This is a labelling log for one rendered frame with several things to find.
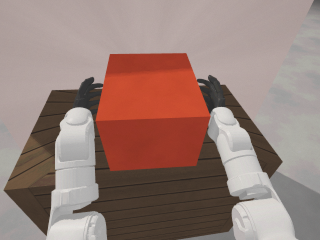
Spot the pedestal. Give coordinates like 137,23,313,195
4,84,283,240

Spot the right robot upper arm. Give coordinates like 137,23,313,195
231,198,298,240

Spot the robot right forearm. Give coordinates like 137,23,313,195
207,107,295,236

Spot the carton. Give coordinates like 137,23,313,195
95,53,211,171

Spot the robot left forearm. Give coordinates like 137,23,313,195
46,107,99,240

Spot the left robot upper arm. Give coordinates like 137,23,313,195
47,211,107,240

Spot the robot left hand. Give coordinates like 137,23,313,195
72,77,103,115

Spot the robot right hand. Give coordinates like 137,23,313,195
197,75,226,114

